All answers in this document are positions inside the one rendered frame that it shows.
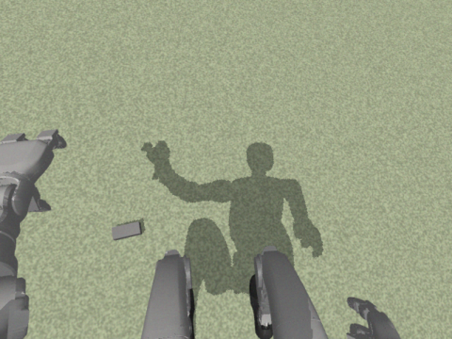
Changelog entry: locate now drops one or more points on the left robot hand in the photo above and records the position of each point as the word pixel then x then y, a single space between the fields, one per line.
pixel 30 159

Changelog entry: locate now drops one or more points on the right robot hand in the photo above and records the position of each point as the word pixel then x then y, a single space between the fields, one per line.
pixel 380 326

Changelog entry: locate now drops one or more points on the small box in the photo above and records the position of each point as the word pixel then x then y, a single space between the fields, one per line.
pixel 125 231

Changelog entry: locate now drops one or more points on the right robot foot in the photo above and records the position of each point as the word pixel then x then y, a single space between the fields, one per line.
pixel 263 332

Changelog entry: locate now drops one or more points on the left robot arm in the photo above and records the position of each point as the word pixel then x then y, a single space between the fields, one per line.
pixel 15 196

